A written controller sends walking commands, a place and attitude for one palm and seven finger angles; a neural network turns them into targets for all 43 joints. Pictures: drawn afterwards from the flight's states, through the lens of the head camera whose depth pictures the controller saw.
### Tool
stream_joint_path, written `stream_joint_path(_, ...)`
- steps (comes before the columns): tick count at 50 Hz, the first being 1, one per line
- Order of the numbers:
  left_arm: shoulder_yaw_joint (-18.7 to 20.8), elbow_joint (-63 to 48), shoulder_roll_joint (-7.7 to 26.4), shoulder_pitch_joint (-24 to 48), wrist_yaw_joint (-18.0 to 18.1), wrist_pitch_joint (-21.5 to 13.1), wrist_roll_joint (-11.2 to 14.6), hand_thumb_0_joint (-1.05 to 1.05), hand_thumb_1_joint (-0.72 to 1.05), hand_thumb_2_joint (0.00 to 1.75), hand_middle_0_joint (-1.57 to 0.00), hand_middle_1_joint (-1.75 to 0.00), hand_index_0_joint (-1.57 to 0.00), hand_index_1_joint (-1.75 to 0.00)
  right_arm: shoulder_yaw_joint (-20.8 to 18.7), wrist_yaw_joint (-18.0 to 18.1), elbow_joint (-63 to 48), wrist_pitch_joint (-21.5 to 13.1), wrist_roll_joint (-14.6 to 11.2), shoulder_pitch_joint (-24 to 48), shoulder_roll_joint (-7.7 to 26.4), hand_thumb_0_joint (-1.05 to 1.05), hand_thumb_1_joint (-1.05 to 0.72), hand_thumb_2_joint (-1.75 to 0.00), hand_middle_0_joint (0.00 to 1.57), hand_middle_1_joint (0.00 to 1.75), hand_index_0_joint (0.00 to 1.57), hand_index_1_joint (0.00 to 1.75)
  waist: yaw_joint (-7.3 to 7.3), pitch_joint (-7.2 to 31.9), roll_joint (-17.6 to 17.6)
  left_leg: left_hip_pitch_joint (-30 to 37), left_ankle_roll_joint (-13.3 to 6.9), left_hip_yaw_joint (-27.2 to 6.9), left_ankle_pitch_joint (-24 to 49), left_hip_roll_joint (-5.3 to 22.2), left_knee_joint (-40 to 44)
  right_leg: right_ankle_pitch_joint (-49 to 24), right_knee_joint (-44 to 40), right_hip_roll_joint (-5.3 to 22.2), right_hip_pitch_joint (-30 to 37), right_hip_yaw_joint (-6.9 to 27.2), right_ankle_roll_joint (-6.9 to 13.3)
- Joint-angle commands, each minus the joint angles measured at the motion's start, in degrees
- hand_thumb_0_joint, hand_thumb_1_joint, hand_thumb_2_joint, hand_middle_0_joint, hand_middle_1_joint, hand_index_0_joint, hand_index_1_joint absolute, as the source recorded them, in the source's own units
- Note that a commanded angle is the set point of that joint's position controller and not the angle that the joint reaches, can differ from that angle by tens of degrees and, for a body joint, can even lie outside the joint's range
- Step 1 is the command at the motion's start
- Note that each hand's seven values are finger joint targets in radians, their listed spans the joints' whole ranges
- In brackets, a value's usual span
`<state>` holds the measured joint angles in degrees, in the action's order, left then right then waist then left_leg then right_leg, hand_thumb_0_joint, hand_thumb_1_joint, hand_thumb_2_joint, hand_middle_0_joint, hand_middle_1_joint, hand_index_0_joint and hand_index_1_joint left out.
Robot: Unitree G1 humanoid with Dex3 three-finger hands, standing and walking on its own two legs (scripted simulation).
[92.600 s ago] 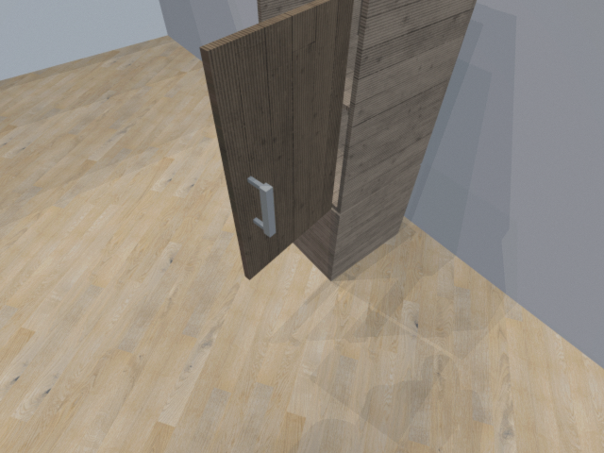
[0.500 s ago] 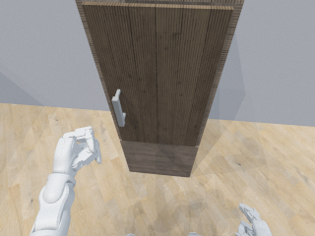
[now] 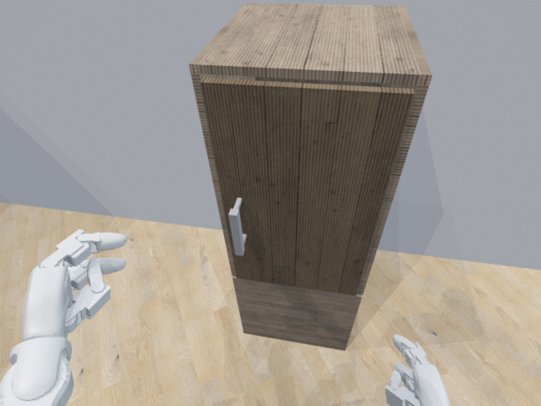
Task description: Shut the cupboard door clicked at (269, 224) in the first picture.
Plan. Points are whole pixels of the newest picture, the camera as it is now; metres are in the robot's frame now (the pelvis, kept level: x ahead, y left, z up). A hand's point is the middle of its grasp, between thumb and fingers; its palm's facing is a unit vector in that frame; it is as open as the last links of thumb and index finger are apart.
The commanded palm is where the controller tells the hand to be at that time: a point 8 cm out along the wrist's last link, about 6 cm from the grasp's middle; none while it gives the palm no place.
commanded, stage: draw the hand back to the body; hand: left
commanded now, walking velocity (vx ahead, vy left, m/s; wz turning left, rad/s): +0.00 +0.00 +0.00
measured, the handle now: (239, 227) +0.51 +0.14 -0.08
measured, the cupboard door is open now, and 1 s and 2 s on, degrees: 0 0 0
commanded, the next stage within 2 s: step back with the hand held close in 0.56 s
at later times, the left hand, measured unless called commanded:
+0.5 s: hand (68, 290) +0.19 +0.26 +0.15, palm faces +0.47 -0.79 -0.39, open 7.4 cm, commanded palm +0.14 +0.29 +0.18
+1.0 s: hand (53, 297) +0.18 +0.27 +0.15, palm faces +0.39 -0.77 -0.50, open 7.4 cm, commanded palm +0.13 +0.31 +0.18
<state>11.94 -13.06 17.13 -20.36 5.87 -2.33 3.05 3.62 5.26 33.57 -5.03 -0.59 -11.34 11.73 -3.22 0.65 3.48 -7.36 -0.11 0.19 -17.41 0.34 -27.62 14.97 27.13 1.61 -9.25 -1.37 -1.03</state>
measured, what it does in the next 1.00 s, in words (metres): stands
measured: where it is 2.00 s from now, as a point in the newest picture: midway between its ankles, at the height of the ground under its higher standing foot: outside the picture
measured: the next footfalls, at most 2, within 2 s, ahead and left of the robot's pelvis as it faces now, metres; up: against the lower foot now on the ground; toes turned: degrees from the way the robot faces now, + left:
none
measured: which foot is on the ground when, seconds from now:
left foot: down 0.00-1.00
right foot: down 0.00-1.00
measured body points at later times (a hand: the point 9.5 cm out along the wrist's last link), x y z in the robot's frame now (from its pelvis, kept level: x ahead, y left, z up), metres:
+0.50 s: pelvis +0.00 -0.01 +0.00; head -0.02 -0.03 +0.45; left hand +0.16 +0.30 +0.18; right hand +0.18 -0.23 -0.08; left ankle -0.02 +0.12 -0.74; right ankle +0.00 -0.13 -0.74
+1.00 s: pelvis -0.02 +0.01 +0.00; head -0.01 -0.01 +0.45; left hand +0.16 +0.31 +0.18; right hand +0.15 -0.25 -0.09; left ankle -0.02 +0.12 -0.74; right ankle +0.00 -0.13 -0.74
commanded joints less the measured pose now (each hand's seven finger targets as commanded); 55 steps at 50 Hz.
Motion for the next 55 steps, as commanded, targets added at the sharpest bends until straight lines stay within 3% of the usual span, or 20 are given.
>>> stream_joint_path(1, 9.13, -17.01, 11.25, 5.79, 0.96, -4.22, -0.13, 0.0, 0.9, 0.9, -0.42, -0.54, -0.42, -0.54, -3.16, 0.06, -8.04, -4.13, 0.39, 6.43, 6.15, 0.0, -0.9, -0.9, 0.2, 0.3, 0.2, 0.3, 0.02, 4.37, 1.77, -0.93, -0.28, 0.89, 16.42, 0.53, 6.22, -12.72, -3.68, -0.98, 4.77, -1.68, 1.69)
stream_joint_path(4, 11.89, -19.02, 12.45, 3.69, 1.2, -4.55, 0.04, 0.0, 0.9, 0.9, -0.34, -0.45, -0.34, -0.45, -3.44, -0.13, -7.63, -4.58, 0.55, 6.55, 6.09, 0.0, -0.9, -0.9, 0.2, 0.3, 0.2, 0.3, -0.44, 4.65, 0.59, -0.81, -0.19, 0.73, 17.26, 0.57, 6.38, -13.25, -3.72, -1.13, 5.47, -1.86, 1.61)
stream_joint_path(9, 16.5, -22.47, 14.66, 0.92, 1.61, -5.44, 0.19, 0.0, 0.9, 0.9, -0.2, -0.3, -0.2, -0.3, -4.03, -0.31, -7.11, -5.34, 0.43, 6.44, 6.12, 0.0, -0.9, -0.9, 0.2, 0.3, 0.2, 0.3, -0.91, 4.58, 1.72, -0.31, -0.08, 1.11, 19.13, 0.65, 6.18, -14.52, -3.78, -1.12, 5.85, -1.78, 1.59)
stream_joint_path(12, 12.45, -17.25, 10.37, 0.69, 0.97, -4.58, 0.26, 0.0, 0.9, 0.9, -0.2, -0.3, -0.2, -0.3, -4.15, -0.46, -6.35, -5.05, 0.26, 6.02, 6.59, 0.0, -0.9, -0.9, 0.2, 0.3, 0.2, 0.3, 0.14, -0.46, -1.32, -1.24, -0.18, 1.12, 16.78, 0.97, 6.91, -12.08, -4.75, -1.12, 3.04, -2.03, 1.3)
stream_joint_path(15, 13.66, -16.44, 12.03, 1.4, 1.06, -4.66, 0.16, 0.0, 0.9, 0.9, -0.2, -0.3, -0.2, -0.3, -4.64, -0.11, -6.27, -4.99, 0.31, 6.28, 7.26, 0.0, -0.9, -0.9, 0.2, 0.3, 0.2, 0.3, -0.28, -0.04, -2.37, -0.57, -0.76, 1.19, 14.67, 0.82, 7.14, -10.56, -5.54, -1.15, 2.72, -1.7, 1.19)
stream_joint_path(21, 15.35, -20.49, 14.05, 1.73, 1.61, -5.74, 0.0, 0.0, 0.9, 0.9, -0.2, -0.3, -0.2, -0.3, -4.37, 0.3, -6.52, -5.59, 0.52, 6.9, 6.41, 0.0, -0.9, -0.9, 0.2, 0.3, 0.2, 0.3, -1.04, 4.42, 1.04, 0.14, -0.84, 1.39, 15.45, 0.17, 6.81, -11.92, -4.62, -0.64, 5.81, -1.26, 1.41)
stream_joint_path(25, 16.49, -20.32, 14.88, 0.82, 1.63, -5.91, 0.0, 0.0, 0.9, 0.9, -0.2, -0.3, -0.2, -0.3, -4.47, 0.4, -6.19, -6.23, 0.51, 7.18, 6.36, 0.0, -0.9, -0.9, 0.2, 0.3, 0.2, 0.3, -1.21, 2.54, 0.71, -0.04, -0.83, 1.76, 15.7, 0.24, 6.49, -12.61, -5.8, -1.0, 4.85, -0.94, 1.31)
stream_joint_path(27, 15.25, -20.09, 13.42, 0.9, 1.55, -5.95, 0.04, 0.0, 0.9, 0.9, -0.2, -0.3, -0.2, -0.3, -4.36, 0.3, -6.16, -6.08, 0.39, 7.06, 5.94, 0.0, -0.9, -0.9, 0.2, 0.3, 0.2, 0.3, -0.82, 1.95, 1.41, -0.15, -0.7, 2.02, 15.48, 0.26, 6.63, -12.3, -5.37, -0.86, 4.65, -1.0, 1.31)
stream_joint_path(33, 14.68, -17.73, 12.45, 0.25, 1.14, -5.85, 0.36, 0.0, 0.9, 0.9, -0.2, -0.3, -0.2, -0.3, -4.6, 0.21, -6.04, -5.74, 0.2, 7.02, 5.98, 0.0, -0.9, -0.9, 0.2, 0.3, 0.2, 0.3, -0.58, 0.31, -1.09, -0.06, -1.0, 2.29, 13.28, 0.39, 6.93, -9.65, -6.59, -1.0, 3.42, -0.77, 1.02)
stream_joint_path(34, 14.87, -18.36, 12.89, 0.87, 1.15, -5.89, 0.35, 0.0, 0.9, 0.9, -0.2, -0.3, -0.2, -0.3, -4.68, 0.26, -6.18, -5.75, 0.28, 7.08, 6.21, 0.0, -0.9, -0.9, 0.2, 0.3, 0.2, 0.3, -0.67, 1.07, -0.57, 0.14, -1.09, 2.35, 13.34, 0.28, 6.89, -9.89, -6.54, -0.92, 3.79, -0.65, 0.98)
stream_joint_path(35, 22.75, -20.06, 21.5, 11.72, 2.16, -8.74, -0.5, 0.0, 0.9, 0.9, -0.2, -0.3, -0.2, -0.3, -4.1, -0.28, -8.06, -4.69, -0.64, 6.34, 7.31, 0.0, -0.9, -0.9, 0.2, 0.3, 0.2, 0.3, 2.0, -4.77, 2.87, -4.1, -1.38, 1.53, 6.69, 0.56, 5.38, -8.92, -10.62, 1.68, -1.66, 4.6, 1.24)
stream_joint_path(36, 17.81, -15.71, 15.07, 3.04, 1.65, -9.01, -0.25, 0.0, 0.9, 0.9, -0.2, -0.3, -0.2, -0.3, -5.12, -0.25, -6.98, -3.99, -0.16, 6.39, 7.24, 0.0, -0.9, -0.9, 0.2, 0.3, 0.2, 0.3, 2.15, -2.02, -3.14, -5.52, -1.68, 0.52, 6.02, 0.77, 2.59, -7.48, -10.86, 3.45, -2.45, 5.15, 2.07)
stream_joint_path(37, 16.26, -14.86, 13.46, -1.73, 1.45, -9.14, -0.24, 0.0, 0.9, 0.9, -0.2, -0.3, -0.2, -0.3, -5.68, -0.58, -7.03, -3.23, 0.12, 6.26, 7.83, 0.0, -0.9, -0.9, 0.2, 0.3, 0.2, 0.3, 2.23, -0.41, -4.69, -4.31, -1.75, 1.02, 6.18, 0.47, 0.71, -7.27, -11.78, 4.55, -3.65, 6.86, 2.68)
stream_joint_path(39, 16.14, -16.91, 13.64, -4.69, 1.65, -9.85, -0.28, 0.0, 0.9, 0.9, -0.2, -0.3, -0.2, -0.3, -6.04, -0.91, -7.18, -2.02, 0.28, 5.99, 7.68, 0.0, -0.9, -0.9, 0.2, 0.3, 0.2, 0.3, 2.55, 2.43, -6.53, -4.79, -1.59, 0.8, 7.69, 0.41, -0.71, -9.62, -10.83, 6.04, -3.22, 6.93, 3.34)
stream_joint_path(42, 17.76, -20.84, 15.14, -6.79, 2.53, -10.51, -0.18, 0.0, 0.9, 0.9, -0.2, -0.3, -0.2, -0.3, -6.49, -0.47, -8.03, -0.74, 0.21, 5.89, 8.2, 0.0, -0.9, -0.9, 0.2, 0.3, 0.2, 0.3, 2.78, 7.84, -1.38, -4.15, -1.22, -0.1, 16.1, 1.71, 1.69, -19.46, -4.86, 4.81, 0.85, 3.85, 2.79)
stream_joint_path(45, 20.24, -23.07, 17.65, -7.94, 3.18, -10.24, 0.13, 0.0, 0.9, 0.9, -0.2, -0.3, -0.2, -0.3, -6.83, 0.33, -9.3, 0.59, 0.14, 6.13, 8.56, 0.0, -0.9, -0.9, 0.2, 0.3, 0.2, 0.3, 2.6, 10.74, 0.41, -3.89, -0.85, -0.79, 27.81, 3.06, 2.6, -28.37, 0.02, 2.64, 3.92, 1.44, 1.39)
stream_joint_path(47, 19.99, -23.2, 17.3, -8.33, 3.34, -9.74, 0.26, 0.0, 0.9, 0.9, -0.2, -0.3, -0.2, -0.3, -6.86, 0.65, -10.11, 1.51, 0.04, 5.87, 8.31, 0.0, -0.9, -0.9, 0.2, 0.3, 0.2, 0.3, 2.67, 10.88, -0.47, -4.23, -0.68, -0.41, 30.06, 3.54, 2.46, -30.78, 1.11, 2.12, 4.16, 1.47, 1.03)
stream_joint_path(51, 19.29, -22.41, 16.63, -8.99, 3.66, -9.28, 0.14, 0.0, 0.9, 0.9, -0.2, -0.3, -0.2, -0.3, -6.87, 1.0, -10.7, 2.33, -0.01, 5.7, 8.49, 0.0, -0.9, -0.9, 0.2, 0.3, 0.2, 0.3, 2.71, 8.48, 0.44, -9.0, -0.88, -0.73, 22.99, 4.02, 4.39, -25.98, 1.34, 1.46, 4.07, 1.87, 0.64)
stream_joint_path(54, 19.4, -22.08, 16.53, -9.37, 3.98, -9.37, -0.07, 0.0, 0.9, 0.9, -0.2, -0.3, -0.2, -0.3, -6.86, 0.95, -10.81, 2.26, -0.18, 5.35, 8.85, 0.0, -0.9, -0.9, 0.2, 0.3, 0.2, 0.3, 2.66, 6.96, -0.38, -15.27, -1.83, -1.83, 12.63, 4.41, 6.64, -19.47, 1.8, 0.57, 5.35, 2.03, 0.16)
stream_joint_path(55, 20.15, -22.87, 17.42, -9.12, 3.99, -9.64, -0.28, 0.0, 0.9, 0.9, -0.2, -0.3, -0.2, -0.3, -7.03, 1.05, -10.9, 2.12, -0.03, 5.57, 9.36, 0.0, -0.9, -0.9, 0.2, 0.3, 0.2, 0.3, 2.54, 6.55, 0.9, -17.2, -2.11, -2.17, 9.73, 4.4, 7.26, -18.26, 1.75, 0.16, 5.93, 2.27, 0.11)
